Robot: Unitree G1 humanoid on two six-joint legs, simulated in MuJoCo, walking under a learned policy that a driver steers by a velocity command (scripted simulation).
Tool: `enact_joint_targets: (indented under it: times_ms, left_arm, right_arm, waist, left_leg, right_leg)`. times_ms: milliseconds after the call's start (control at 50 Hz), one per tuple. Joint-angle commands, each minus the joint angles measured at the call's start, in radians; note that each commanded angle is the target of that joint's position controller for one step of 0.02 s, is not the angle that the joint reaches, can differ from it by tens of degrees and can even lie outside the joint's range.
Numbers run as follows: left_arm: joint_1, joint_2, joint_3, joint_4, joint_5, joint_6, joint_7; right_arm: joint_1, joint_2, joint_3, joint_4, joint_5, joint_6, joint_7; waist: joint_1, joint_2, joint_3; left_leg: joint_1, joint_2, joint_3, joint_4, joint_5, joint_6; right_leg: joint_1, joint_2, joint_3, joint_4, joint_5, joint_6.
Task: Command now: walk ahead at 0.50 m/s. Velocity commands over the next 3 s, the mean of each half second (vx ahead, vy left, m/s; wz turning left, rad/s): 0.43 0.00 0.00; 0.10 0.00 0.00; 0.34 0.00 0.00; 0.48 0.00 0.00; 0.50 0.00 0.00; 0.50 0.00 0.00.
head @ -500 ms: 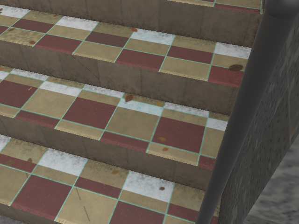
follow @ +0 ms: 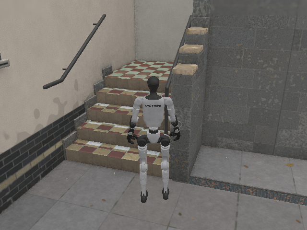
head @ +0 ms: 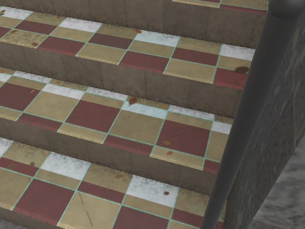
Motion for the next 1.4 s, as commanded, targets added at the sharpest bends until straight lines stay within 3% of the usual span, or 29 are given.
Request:
enact_joint_targets:
  times_ms: [20, 40, 60, 120, 140, 160, 180, 240, 260, 280, 300, 380, 860, 880, 900, 960, 980, 1000, 1040, 1080, 1300, 1360, 1380, 1400]
  left_arm:
    - [-0.049, 0.121, 0.02, -0.053, 0.015, -0.01, -0.002]
    - [-0.04, 0.122, 0.022, -0.053, 0.011, -0.01, -0.004]
    - [-0.028, 0.101, 0.021, -0.048, -0.006, -0.012, 0.002]
    - [-0.041, 0.098, 0.02, -0.048, -0.001, -0.012, 0.005]
    - [-0.048, 0.121, 0.021, -0.052, 0.015, -0.01, -0.002]
    - [-0.039, 0.121, 0.023, -0.052, 0.011, -0.01, -0.004]
    - [-0.027, 0.1, 0.022, -0.047, -0.006, -0.012, 0.002]
    - [-0.041, 0.097, 0.02, -0.047, -0.001, -0.012, 0.005]
    - [-0.048, 0.12, 0.022, -0.052, 0.014, -0.009, -0.002]
    - [-0.038, 0.121, 0.024, -0.051, 0.011, -0.01, -0.003]
    - [-0.038, 0.105, 0.021, -0.054, -0.008, -0.011, 0.001]
    - [0.0, 0.108, 0.027, -0.028, 0.0, -0.01, 0.004]
    - [0.123, 0.1, 0.049, 0.032, 0.007, 0.021, 0.013]
    - [0.116, 0.197, 0.082, 0.011, 0.035, 0.011, -0.008]
    - [0.114, 0.195, 0.086, 0.011, 0.033, 0.007, -0.016]
    - [0.127, 0.118, 0.077, 0.008, 0.02, 0.007, -0.018]
    - [0.145, 0.019, 0.041, 0.032, -0.005, 0.018, 0.006]
    - [0.128, 0.014, 0.034, 0.025, 0.003, 0.024, 0.017]
    - [0.103, 0.078, 0.044, 0.008, 0.02, 0.029, 0.022]
    - [0.113, 0.099, 0.047, 0.008, 0.017, 0.026, 0.018]
    - [0.088, 0.066, 0.047, -0.011, 0.007, -0.003, 0.012]
    - [0.057, 0.069, 0.044, -0.028, 0.001, -0.009, 0.014]
    - [0.048, 0.09, 0.044, -0.038, 0.013, -0.008, 0.008]
    - [0.054, 0.088, 0.043, -0.04, 0.008, -0.008, 0.006]
  right_arm:
    - [-0.102, -0.115, -0.023, -0.085, -0.003, -0.01, -0.001]
    - [-0.09, -0.115, -0.023, -0.084, -0.004, -0.008, -0.001]
    - [-0.06, -0.113, -0.023, -0.057, 0.002, -0.012, -0.003]
    - [-0.078, -0.111, -0.022, -0.057, 0.0, -0.015, -0.004]
    - [-0.101, -0.115, -0.023, -0.084, -0.003, -0.01, -0.001]
    - [-0.089, -0.115, -0.023, -0.083, -0.004, -0.009, -0.001]
    - [-0.059, -0.112, -0.023, -0.057, 0.002, -0.013, -0.004]
    - [-0.077, -0.111, -0.022, -0.057, 0.0, -0.015, -0.004]
    - [-0.1, -0.114, -0.023, -0.084, -0.003, -0.011, -0.001]
    - [-0.088, -0.115, -0.024, -0.083, -0.004, -0.009, -0.001]
    - [-0.066, -0.104, -0.021, -0.062, -0.002, -0.017, -0.004]
    - [-0.042, -0.119, -0.026, -0.038, 0.004, -0.014, -0.005]
    - [0.065, -0.11, -0.043, 0.034, 0.005, 0.026, -0.015]
    - [0.119, -0.216, -0.077, 0.053, 0.013, 0.057, -0.01]
    - [0.114, -0.2, -0.081, 0.043, 0.008, 0.075, -0.014]
    - [0.134, -0.148, -0.083, 0.032, 0.007, 0.103, -0.028]
    - [0.093, -0.05, -0.05, 0.018, -0.008, 0.071, -0.023]
    - [0.087, -0.047, -0.044, 0.026, -0.007, 0.056, -0.021]
    - [0.067, -0.082, -0.041, 0.03, -0.008, 0.037, -0.018]
    - [0.066, -0.094, -0.036, 0.029, -0.007, 0.024, -0.013]
    - [0.037, -0.08, -0.027, 0.003, 0.001, -0.009, -0.015]
    - [0.012, -0.08, -0.027, -0.014, 0.0, -0.02, -0.017]
    - [-0.008, -0.086, -0.029, -0.043, -0.001, -0.016, -0.015]
    - [-0.001, -0.087, -0.031, -0.047, -0.001, -0.014, -0.016]
  waist:
    - [-0.009, 0.017, -0.033]
    - [-0.008, 0.021, -0.069]
    - [0.002, -0.009, -0.097]
    - [0.002, -0.012, -0.051]
    - [-0.008, 0.017, -0.033]
    - [-0.008, 0.021, -0.069]
    - [0.002, -0.009, -0.097]
    - [0.002, -0.011, -0.05]
    - [-0.008, 0.017, -0.033]
    - [-0.008, 0.021, -0.069]
    - [-0.001, -0.02, -0.096]
    - [0.005, 0.003, -0.042]
    - [0.003, -0.007, -0.003]
    - [0.004, 0.078, -0.009]
    - [0.002, 0.048, -0.016]
    - [0.001, -0.017, -0.024]
    - [-0.004, -0.093, -0.037]
    - [-0.002, -0.074, -0.001]
    - [0.005, -0.03, 0.029]
    - [0.007, -0.009, 0.03]
    - [0.005, 0.001, 0.011]
    - [0.0, 0.002, -0.016]
    - [-0.009, 0.023, -0.021]
    - [-0.009, 0.026, -0.065]
  left_leg:
    - [-0.038, 0.144, -0.081, 0.002, 0.357, 0.013]
    - [-0.02, 0.145, -0.08, 0.011, 0.39, 0.013]
    - [-0.012, 0.143, -0.092, -0.001, 0.32, 0.012]
    - [-0.033, 0.14, -0.093, -0.013, 0.277, 0.012]
    - [-0.037, 0.144, -0.081, 0.002, 0.362, 0.013]
    - [-0.019, 0.145, -0.08, 0.011, 0.394, 0.013]
    - [-0.011, 0.143, -0.092, -0.002, 0.324, 0.012]
    - [-0.032, 0.141, -0.094, -0.013, 0.281, 0.012]
    - [-0.036, 0.144, -0.082, 0.001, 0.365, 0.013]
    - [-0.018, 0.145, -0.081, 0.01, 0.398, 0.013]
    - [-0.015, 0.152, -0.09, -0.008, 0.324, 0.004]
    - [-0.035, 0.145, -0.092, 0.007, 0.33, 0.009]
    - [-0.086, 0.134, -0.09, 0.065, 0.258, 0.025]
    - [-0.096, 0.088, -0.063, 0.081, 0.335, 0.019]
    - [-0.085, 0.09, -0.062, 0.091, 0.345, 0.02]
    - [-0.07, 0.088, -0.066, 0.102, 0.333, 0.031]
    - [-0.072, 0.128, -0.088, 0.064, 0.191, 0.039]
    - [-0.103, 0.119, -0.094, 0.032, 0.116, 0.036]
    - [-0.131, 0.11, -0.1, 0.009, 0.07, 0.034]
    - [-0.129, 0.11, -0.101, -0.003, 0.083, 0.033]
    - [-0.075, 0.117, -0.092, 0.01, 0.241, 0.034]
    - [-0.05, 0.134, -0.088, 0.012, 0.343, 0.018]
    - [-0.036, 0.139, -0.073, 0.039, 0.451, 0.017]
    - [-0.01, 0.141, -0.071, 0.051, 0.492, 0.016]
  right_leg:
    - [0.046, -0.12, 0.087, 0.012, 0.307, -0.034]
    - [0.06, -0.121, 0.082, 0.022, 0.335, -0.034]
    - [0.082, -0.103, 0.087, 0.011, 0.258, -0.032]
    - [0.061, -0.102, 0.092, -0.004, 0.22, -0.03]
    - [0.047, -0.12, 0.086, 0.012, 0.309, -0.033]
    - [0.061, -0.121, 0.082, 0.022, 0.336, -0.034]
    - [0.082, -0.103, 0.087, 0.011, 0.259, -0.032]
    - [0.061, -0.102, 0.092, -0.004, 0.221, -0.03]
    - [0.047, -0.12, 0.086, 0.012, 0.31, -0.033]
    - [0.061, -0.121, 0.082, 0.022, 0.337, -0.033]
    - [0.087, -0.101, 0.085, 0.006, 0.262, -0.032]
    - [0.065, -0.107, 0.091, 0.02, 0.276, -0.033]
    - [0.019, -0.101, 0.102, 0.073, 0.222, -0.038]
    - [-0.009, -0.07, 0.086, 0.084, 0.193, -0.026]
    - [-0.027, -0.068, 0.079, 0.085, 0.183, -0.023]
    - [-0.071, -0.07, 0.074, 0.09, 0.165, -0.018]
    - [-0.033, -0.089, 0.095, 0.057, 0.104, -0.023]
    - [-0.028, -0.089, 0.102, 0.036, 0.054, -0.026]
    - [-0.013, -0.09, 0.11, 0.022, 0.021, -0.035]
    - [0.001, -0.088, 0.109, 0.018, 0.036, -0.042]
    - [0.023, -0.081, 0.096, 0.025, 0.15, -0.041]
    - [0.051, -0.084, 0.096, 0.026, 0.244, -0.038]
    - [0.044, -0.103, 0.086, 0.046, 0.352, -0.039]
    - [0.061, -0.104, 0.081, 0.057, 0.388, -0.039]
